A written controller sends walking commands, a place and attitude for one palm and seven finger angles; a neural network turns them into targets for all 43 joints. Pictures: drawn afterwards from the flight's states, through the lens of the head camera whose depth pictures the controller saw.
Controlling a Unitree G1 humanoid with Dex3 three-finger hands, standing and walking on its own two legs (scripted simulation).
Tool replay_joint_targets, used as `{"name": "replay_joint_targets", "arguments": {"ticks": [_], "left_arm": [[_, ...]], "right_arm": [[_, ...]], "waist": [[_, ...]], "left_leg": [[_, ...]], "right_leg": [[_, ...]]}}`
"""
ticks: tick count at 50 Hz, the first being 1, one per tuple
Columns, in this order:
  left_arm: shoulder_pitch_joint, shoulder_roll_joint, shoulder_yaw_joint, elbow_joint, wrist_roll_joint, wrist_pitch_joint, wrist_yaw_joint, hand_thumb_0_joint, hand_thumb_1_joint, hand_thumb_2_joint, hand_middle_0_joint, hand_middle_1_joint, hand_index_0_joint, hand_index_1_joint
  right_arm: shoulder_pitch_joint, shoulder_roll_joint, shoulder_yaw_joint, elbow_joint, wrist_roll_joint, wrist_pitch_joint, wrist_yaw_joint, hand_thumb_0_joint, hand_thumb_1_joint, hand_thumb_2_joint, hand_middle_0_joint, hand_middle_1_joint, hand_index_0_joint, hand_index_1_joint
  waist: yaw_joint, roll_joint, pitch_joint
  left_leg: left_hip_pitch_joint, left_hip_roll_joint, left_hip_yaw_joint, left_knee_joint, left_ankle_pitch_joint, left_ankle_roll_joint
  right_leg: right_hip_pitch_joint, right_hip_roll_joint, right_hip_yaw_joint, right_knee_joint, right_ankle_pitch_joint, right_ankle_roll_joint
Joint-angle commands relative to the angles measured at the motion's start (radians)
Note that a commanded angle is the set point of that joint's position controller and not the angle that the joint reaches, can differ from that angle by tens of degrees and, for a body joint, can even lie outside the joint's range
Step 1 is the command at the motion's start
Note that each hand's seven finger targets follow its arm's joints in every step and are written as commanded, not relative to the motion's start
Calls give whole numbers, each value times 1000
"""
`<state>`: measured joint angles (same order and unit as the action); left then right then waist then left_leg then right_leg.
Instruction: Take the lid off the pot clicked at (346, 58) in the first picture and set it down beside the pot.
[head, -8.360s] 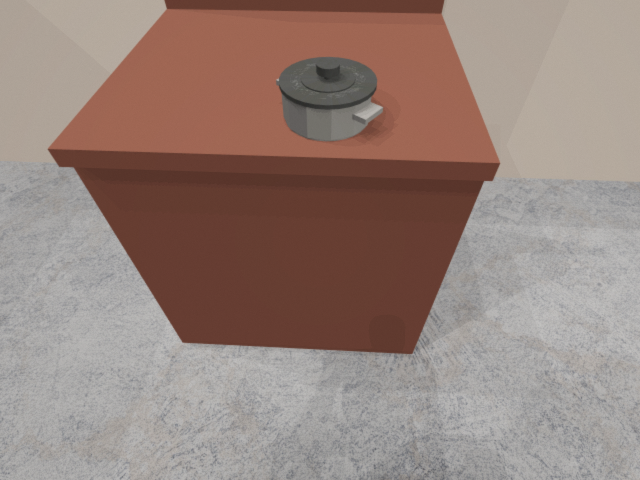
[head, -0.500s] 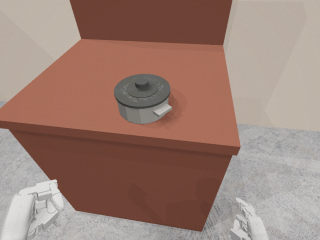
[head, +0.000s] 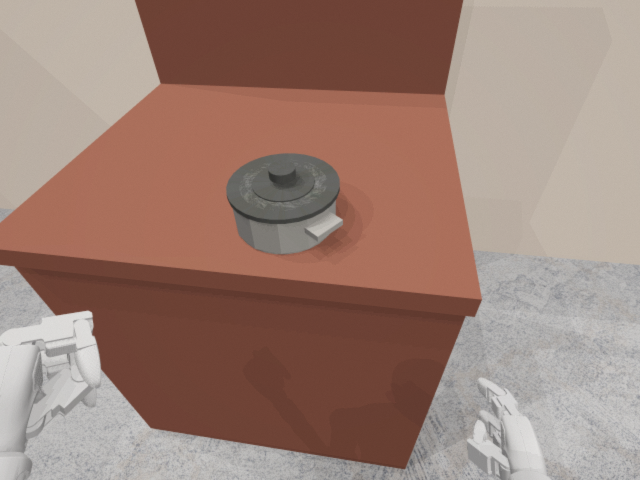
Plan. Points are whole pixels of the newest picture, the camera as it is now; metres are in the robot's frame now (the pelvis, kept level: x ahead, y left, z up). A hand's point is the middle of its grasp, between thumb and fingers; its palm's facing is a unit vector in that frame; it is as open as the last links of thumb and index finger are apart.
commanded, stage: raise the hand higher, near the body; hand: left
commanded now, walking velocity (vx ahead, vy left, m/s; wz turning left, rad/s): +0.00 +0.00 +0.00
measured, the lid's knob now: (282, 171) +0.50 +0.14 +0.15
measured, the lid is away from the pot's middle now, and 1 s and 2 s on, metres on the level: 0.00 0.00 0.00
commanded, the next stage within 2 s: reach forward and open the fingers in 0.28 s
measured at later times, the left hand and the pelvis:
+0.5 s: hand (71, 313) +0.18 +0.25 +0.21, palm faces +0.45 -0.51 -0.73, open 3.0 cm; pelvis -0.02 +0.01 +0.00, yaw +0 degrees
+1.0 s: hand (67, 295) +0.21 +0.28 +0.19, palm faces +0.04 -0.04 -1.00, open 5.0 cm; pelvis -0.05 +0.02 +0.00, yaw +2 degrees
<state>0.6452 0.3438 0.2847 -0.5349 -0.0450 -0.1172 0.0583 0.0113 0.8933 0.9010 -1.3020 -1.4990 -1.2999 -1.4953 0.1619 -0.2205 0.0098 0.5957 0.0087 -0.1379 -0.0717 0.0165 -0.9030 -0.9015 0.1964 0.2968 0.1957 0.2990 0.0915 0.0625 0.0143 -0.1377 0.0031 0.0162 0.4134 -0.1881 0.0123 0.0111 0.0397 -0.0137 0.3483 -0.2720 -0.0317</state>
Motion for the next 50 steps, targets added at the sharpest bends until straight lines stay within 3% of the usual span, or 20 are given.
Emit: {"name": "replay_joint_targets", "arguments": {"ticks": [1, 2, 4, 8, 10, 17, 19, 20, 21, 22, 23, 24, 26, 28, 33, 35, 41, 44, 47, 50], "left_arm": [[-88, 157, 123, -220, -14, -71, 24, 0, 900, 900, -1300, -1500, -1300, -1500], [-84, 163, 137, -233, -18, -72, 25, 0, 900, 900, -1300, -1500, -1300, -1500], [-118, 156, 130, -219, -19, -76, 24, 0, 900, 900, -1300, -1500, -1300, -1500], [-176, 170, 148, -234, -23, -89, 25, 0, 900, 900, -1300, -1500, -1300, -1500], [-193, 169, 154, -216, -27, -89, 24, 0, 900, 900, -1300, -1500, -1300, -1500], [-259, 203, 203, -246, -31, -105, 29, 0, 900, 900, -1300, -1500, -1300, -1500], [-284, 185, 191, -220, -34, -109, 26, 0, 900, 900, -1300, -1500, -1300, -1500], [-306, 359, 136, -256, 322, -1, 55, 0, 872, 921, -1294, -1465, -1294, -1465], [-359, 288, 123, -317, 324, 50, 70, 0, 846, 942, -1288, -1429, -1288, -1429], [-348, 322, 123, -324, 408, 98, 85, 0, 820, 963, -1283, -1394, -1283, -1394], [-309, 345, 130, -313, 467, 138, 88, 0, 794, 984, -1277, -1358, -1277, -1358], [-283, 375, 138, -285, 520, 175, 86, 0, 768, 1005, -1272, -1323, -1272, -1323], [-351, 440, 139, -254, 613, 227, 67, 0, 715, 1047, -1261, -1252, -1261, -1252], [-446, 476, 115, -227, 673, 262, 25, 0, 658, 1089, -1248, -1181, -1248, -1181], [-591, 503, 35, -134, 728, 297, -99, 0, 501, 1194, -1211, -1003, -1211, -1003], [-684, 495, -15, -92, 741, 298, -144, 0, 434, 1236, -1194, -932, -1194, -932], [-879, 600, -4, 20, 783, 291, -257, 0, 225, 1362, -1137, -720, -1137, -720], [-950, 582, -41, 25, 784, 286, -312, 0, 119, 1425, -1105, -613, -1105, -613], [-944, 571, -47, 105, 783, 294, -351, 0, 13, 1488, -1072, -507, -1072, -507], [-1037, 627, -35, 137, 795, 273, -389, 0, -91, 1551, -1037, -400, -1037, -400]], "right_arm": [[-132, -82, -20, -167, -7, -56, -4, 0, -900, -900, 200, 300, 200, 300], [-135, -87, -22, -168, -6, -58, 2, 0, -900, -900, 200, 300, 200, 300], [-137, -82, -18, -166, -8, -55, 2, 0, -900, -900, 200, 300, 200, 300], [-139, -85, -13, -162, -11, -57, 6, 0, -900, -900, 200, 300, 200, 300], [-138, -86, -14, -157, -13, -52, 3, 0, -900, -900, 200, 300, 200, 300], [-141, -93, -13, -143, -14, -59, 13, 0, -900, -900, 200, 300, 200, 300], [-143, -89, -14, -136, -15, -55, 13, 0, -900, -900, 200, 300, 200, 300], [-175, -162, -8, -162, -40, 7, 24, 0, -900, -900, 200, 300, 200, 300], [-192, -129, -13, -201, -30, 40, 39, 0, -900, -900, 200, 300, 200, 300], [-207, -128, -14, -216, -16, 61, 51, 0, -900, -900, 200, 300, 200, 300], [-199, -133, -18, -224, -19, 89, 56, 0, -900, -900, 200, 300, 200, 300], [-206, -141, -18, -230, -16, 118, 60, 0, -900, -900, 200, 300, 200, 300], [-237, -150, -17, -236, -5, 164, 65, 0, -900, -900, 200, 300, 200, 300], [-267, -151, -11, -233, 11, 185, 70, 0, -900, -900, 200, 300, 200, 300], [-289, -155, -5, -206, 31, 193, 70, 0, -900, -900, 200, 300, 200, 300], [-291, -152, -3, -189, 32, 189, 60, 0, -900, -900, 200, 300, 200, 300], [-302, -150, 16, -162, 28, 177, 46, 0, -900, -900, 200, 300, 200, 300], [-314, -143, 21, -166, 28, 175, 57, 0, -900, -900, 200, 300, 200, 300], [-314, -146, 21, -179, 36, 173, 65, 0, -900, -900, 200, 300, 200, 300], [-305, -154, 24, -174, 29, 181, 61, 0, -900, -900, 200, 300, 200, 300]], "waist": [[-10, 6, -25], [-8, 20, -36], [-11, -32, -10], [-10, 7, -29], [-9, -39, -18], [-4, 20, -52], [-8, -20, -27], [11, 64, -57], [10, 87, -60], [22, 127, -67], [33, 115, -100], [39, 50, -114], [34, -19, -129], [22, -28, -166], [12, -35, -209], [0, -31, -169], [9, 25, -171], [4, 37, -196], [-1, 43, -160], [5, 3, -174]], "left_leg": [[167, 8, 1, -22, 178, 21], [172, 7, 3, -16, 177, 20], [160, 11, -2, -27, 164, 19], [168, 11, -4, -33, 136, 16], [166, 14, -6, -38, 133, 18], [179, 15, -10, -38, 148, 13], [170, 19, -11, -46, 129, 13], [28, -7, 23, -18, 149, 2], [-3, -9, 22, -19, 166, -2], [-9, -3, 26, -7, 149, -7], [-21, -6, 29, 1, 129, -5], [-27, -11, 27, 15, 124, -1], [-33, -19, 22, 38, 120, 7], [-30, -24, 10, 47, 120, 10], [18, -29, -24, 31, 143, 17], [30, -30, -32, 14, 118, 21], [47, -33, -39, -25, 102, 18], [59, -37, -36, -25, 132, 18], [44, -32, -38, -34, 89, 16], [29, -39, -26, -43, 70, 20]], "right_leg": [[-204, -27, 7, -91, 213, 27], [-203, -22, 10, -93, 218, 25], [-207, -24, 6, -96, 195, 25], [-202, -26, 8, -100, 157, 21], [-203, -25, 7, -106, 152, 22], [-181, -22, 9, -98, 167, 17], [-194, -26, 5, -103, 140, 17], [-221, -20, -26, 7, 144, 26], [-216, -21, -55, 36, 131, 13], [-222, -11, -40, 46, 112, 8], [-220, -15, -41, 58, 82, 6], [-220, -12, -35, 65, 74, 9], [-231, -15, -16, 70, 75, 13], [-234, -18, -10, 76, 83, 16], [-228, -16, -16, 69, 120, 24], [-253, -14, -20, 49, 93, 27], [-216, -8, -17, 20, 67, 18], [-199, -8, -18, 17, 96, 15], [-222, 8, -18, 4, 59, 10], [-212, -9, -22, -3, 30, 17]]}}
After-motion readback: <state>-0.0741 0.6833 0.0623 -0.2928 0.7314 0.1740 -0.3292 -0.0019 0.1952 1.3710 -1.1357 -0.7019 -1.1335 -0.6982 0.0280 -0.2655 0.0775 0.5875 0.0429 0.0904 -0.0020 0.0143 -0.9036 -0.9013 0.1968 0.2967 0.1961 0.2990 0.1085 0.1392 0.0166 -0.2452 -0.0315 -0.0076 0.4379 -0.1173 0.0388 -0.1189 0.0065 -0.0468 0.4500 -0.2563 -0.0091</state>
